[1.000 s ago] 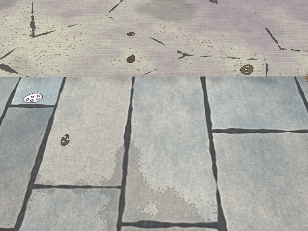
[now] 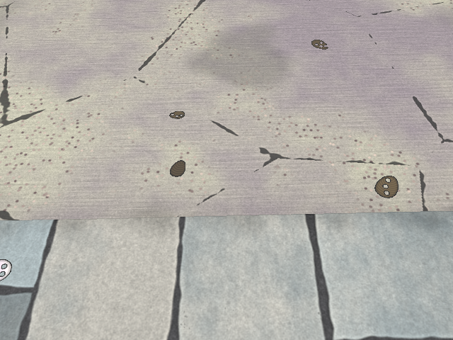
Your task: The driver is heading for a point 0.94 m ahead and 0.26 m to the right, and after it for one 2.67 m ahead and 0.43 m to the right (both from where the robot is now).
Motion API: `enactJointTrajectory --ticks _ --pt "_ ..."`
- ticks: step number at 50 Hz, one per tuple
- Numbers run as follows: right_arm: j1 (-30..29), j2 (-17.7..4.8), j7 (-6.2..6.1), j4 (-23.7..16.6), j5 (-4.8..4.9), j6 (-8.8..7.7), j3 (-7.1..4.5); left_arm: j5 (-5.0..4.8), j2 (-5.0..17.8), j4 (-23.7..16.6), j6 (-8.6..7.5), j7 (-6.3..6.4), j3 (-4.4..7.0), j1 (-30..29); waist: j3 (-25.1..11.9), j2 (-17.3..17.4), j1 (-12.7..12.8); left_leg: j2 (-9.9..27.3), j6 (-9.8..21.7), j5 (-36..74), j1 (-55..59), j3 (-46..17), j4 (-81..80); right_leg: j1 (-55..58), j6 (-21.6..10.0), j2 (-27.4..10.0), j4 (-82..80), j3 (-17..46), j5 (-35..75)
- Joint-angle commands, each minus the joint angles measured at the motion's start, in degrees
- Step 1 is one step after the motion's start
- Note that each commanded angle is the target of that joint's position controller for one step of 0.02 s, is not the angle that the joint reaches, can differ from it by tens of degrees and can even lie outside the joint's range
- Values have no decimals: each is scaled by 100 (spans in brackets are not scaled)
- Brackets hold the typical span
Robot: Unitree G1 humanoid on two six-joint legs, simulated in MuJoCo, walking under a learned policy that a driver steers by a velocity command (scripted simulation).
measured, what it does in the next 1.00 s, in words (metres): walks ahead, turning right: left foot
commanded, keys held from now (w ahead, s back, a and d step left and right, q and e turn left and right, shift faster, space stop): w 0.40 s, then w+e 0.50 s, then e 0.10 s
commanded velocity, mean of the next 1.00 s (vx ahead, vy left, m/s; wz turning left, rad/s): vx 0.49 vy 0.00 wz -0.23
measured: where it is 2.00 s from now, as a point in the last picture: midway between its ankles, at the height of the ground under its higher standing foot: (276, 242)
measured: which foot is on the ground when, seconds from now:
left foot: up 0.00-0.46, down 0.48-1.00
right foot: down 0.00-0.50, up 0.52-1.00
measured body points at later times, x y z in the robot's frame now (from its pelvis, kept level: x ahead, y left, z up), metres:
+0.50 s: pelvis +0.27 +0.02 -0.01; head +0.30 +0.03 +0.44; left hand +0.17 +0.25 -0.15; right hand +0.46 -0.20 -0.12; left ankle +0.38 +0.10 -0.73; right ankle +0.09 -0.07 -0.71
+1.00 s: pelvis +0.52 -0.01 +0.00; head +0.55 -0.02 +0.44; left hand +0.75 +0.16 -0.12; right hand +0.40 -0.23 -0.15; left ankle +0.38 +0.10 -0.72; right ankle +0.62 -0.10 -0.72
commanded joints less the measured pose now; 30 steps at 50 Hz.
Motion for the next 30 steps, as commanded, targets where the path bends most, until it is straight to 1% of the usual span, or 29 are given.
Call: enactJointTrajectory --ticks 1,2,3,5,6,7,9,12,14,17,19,20,21,22,23,24,25,26,27,28,29,30 --pt "-159 -458 39 -432 -57 -65 -126 -66 515 129 -35 14 135 861 -267 -273 260 517 98 530 -2173 -346 898 1759 -795 -1766 -2046 2375 -149" --pt "-93 -381 67 -429 -145 14 -119 -83 344 221 -76 39 77 868 -177 -393 97 621 41 637 -1883 -339 607 1389 -632 -1541 -2158 1982 193" --pt "-1 -280 102 -381 -176 88 -108 -74 305 294 -120 52 56 989 -208 -425 34 618 -7 703 -1700 -290 497 1271 -593 -1450 -2206 1758 481" --pt "-124 -239 147 -437 -192 178 -113 -94 440 432 -199 63 75 1314 -192 -393 -18 636 -96 874 -1808 -173 306 1274 -633 -1365 -2289 1497 998" --pt "-335 -250 160 -515 -190 210 -114 -100 521 470 -214 66 89 1411 -120 -383 -14 681 -146 1045 -2001 -123 151 1298 -645 -1337 -2373 1396 1022" --pt "-598 -274 170 -608 -189 232 -113 -102 561 498 -216 67 92 1513 -40 -375 23 732 -198 1243 -2211 -76 -38 1349 -646 -1311 -2455 1325 1017" --pt "-1111 -316 181 -784 -162 250 -112 -99 505 548 -190 67 58 1753 93 -386 136 784 -290 1618 -2558 12 -518 1517 -620 -1230 -2523 1183 1191" --pt "-1757 -234 196 -1010 -119 236 -51 -104 484 614 -169 75 27 2038 182 -400 291 711 -355 2061 -2575 172 -1433 1708 -540 -1123 -2493 956 1643" --pt "-2102 -192 194 -1125 -96 223 -11 -98 506 684 -171 90 20 2260 201 -435 403 613 -327 2247 -2497 284 -1915 1932 -515 -1139 -2449 873 1921" --pt "-2497 -230 177 -1283 -88 194 7 -58 513 804 -145 126 11 2537 264 -466 530 490 -212 2172 -2534 377 -2364 2460 -567 -1272 -2281 843 2296" --pt "-2623 -269 153 -1383 -90 159 -1 -13 564 857 -122 168 27 2579 299 -472 514 409 -78 1865 -2490 403 -2575 2789 -597 -1409 -2068 851 2736" --pt "-2571 -296 137 -1397 -91 134 -14 0 591 864 -111 190 34 2528 279 -484 448 342 12 1652 -2342 429 -2678 2905 -574 -1465 -1891 827 3145" --pt "-2390 -338 113 -1371 -88 100 -41 4 609 861 -104 202 37 2447 198 -494 332 222 104 1434 -1930 452 -2822 2879 -517 -1455 -1573 818 3813" --pt "-1920 -414 76 -1241 -86 61 -90 3 669 853 -97 206 49 2346 -22 -533 116 38 197 1262 -1297 490 -2978 2834 -449 -1405 -1056 814 4530" --pt "-1028 -520 29 -949 -104 -2 -162 -29 700 828 -80 187 51 2198 -462 -396 -277 -100 313 1522 -216 544 -3389 2596 -346 -1211 -103 698 4653" --pt "2 -852 -35 -691 -226 -77 -280 -105 600 706 -92 162 12 2107 -1095 -157 -649 569 536 1574 1385 -145 -3484 1547 -234 -965 1233 593 3379" --pt "630 -1526 -60 -669 -364 -86 -442 -345 -15 525 -86 109 -123 2660 -2057 974 -516 2456 1155 1183 3235 -2630 -3757 -424 62 -98 3414 167 -119" --pt "330 -1382 0 -719 -158 23 -433 -229 462 628 -33 145 35 2648 -2119 618 -441 2733 1309 830 2815 -3688 -4427 -986 10 145 4255 758 -1887" --pt "-358 -1029 17 -820 -85 58 -329 -141 562 513 9 148 103 2162 -1103 253 -164 2472 1085 297 1915 -2770 -4580 -1266 -34 -224 4387 934 -1457" --pt "-814 -639 41 -905 -80 25 -226 -123 447 431 4 115 88 1856 -499 104 -54 2207 868 336 1102 -2047 -4894 -1242 -34 -447 4110 927 -1037" --pt "-969 -445 29 -889 -89 -16 -171 -93 340 427 51 90 104 1770 -174 171 87 1932 604 587 593 -1470 -5083 -1069 -27 -587 3827 906 -809" --pt "-953 -319 -14 -824 -64 -57 -131 -14 271 424 135 52 114 1836 -30 311 235 1721 427 908 229 -999 -5183 -858 21 -678 3637 895 -680"
Keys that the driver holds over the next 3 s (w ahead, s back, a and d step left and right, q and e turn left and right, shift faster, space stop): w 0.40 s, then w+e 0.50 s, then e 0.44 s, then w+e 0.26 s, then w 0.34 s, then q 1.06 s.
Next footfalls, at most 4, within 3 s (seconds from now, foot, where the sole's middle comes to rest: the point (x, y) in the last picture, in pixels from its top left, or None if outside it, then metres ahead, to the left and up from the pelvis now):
0.48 left None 0.42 0.10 -0.76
1.02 right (274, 273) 0.66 -0.11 -0.76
1.66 left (231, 240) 0.78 0.01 -0.76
2.10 right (334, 224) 0.82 -0.33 -0.76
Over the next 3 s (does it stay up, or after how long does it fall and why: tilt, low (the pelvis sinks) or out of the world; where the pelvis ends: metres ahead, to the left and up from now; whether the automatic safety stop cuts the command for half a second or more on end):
stays up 0.92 -0.21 -0.10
